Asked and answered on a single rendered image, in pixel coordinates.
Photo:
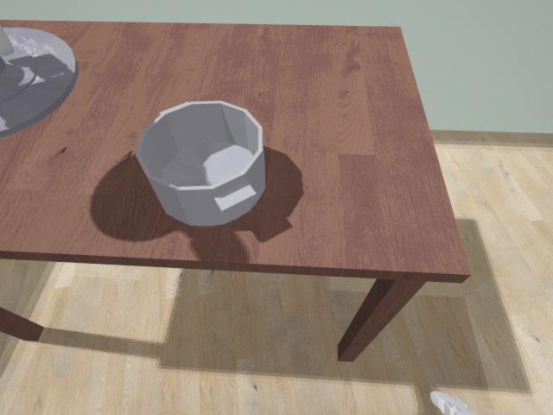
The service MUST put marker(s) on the table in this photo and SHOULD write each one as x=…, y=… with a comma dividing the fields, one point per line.
x=353, y=185

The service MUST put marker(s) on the right robot hand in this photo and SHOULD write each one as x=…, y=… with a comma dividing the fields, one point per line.
x=449, y=405

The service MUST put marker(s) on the lid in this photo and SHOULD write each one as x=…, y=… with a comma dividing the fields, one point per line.
x=38, y=77

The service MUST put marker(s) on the pot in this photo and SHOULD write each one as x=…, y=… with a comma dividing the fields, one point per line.
x=205, y=161

